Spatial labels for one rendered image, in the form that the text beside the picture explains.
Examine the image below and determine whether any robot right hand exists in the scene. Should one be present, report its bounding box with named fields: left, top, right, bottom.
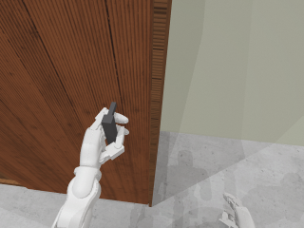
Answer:
left=219, top=192, right=256, bottom=228

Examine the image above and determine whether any wardrobe door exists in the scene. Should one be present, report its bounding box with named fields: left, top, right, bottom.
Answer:
left=0, top=0, right=153, bottom=205
left=0, top=171, right=14, bottom=181

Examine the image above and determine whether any left robot forearm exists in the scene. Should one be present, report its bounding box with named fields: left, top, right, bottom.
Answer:
left=51, top=165, right=102, bottom=228

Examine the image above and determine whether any robot left hand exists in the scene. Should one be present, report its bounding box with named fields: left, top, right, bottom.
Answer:
left=79, top=107, right=129, bottom=170

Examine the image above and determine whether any handle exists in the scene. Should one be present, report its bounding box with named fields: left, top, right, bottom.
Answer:
left=101, top=102, right=120, bottom=157

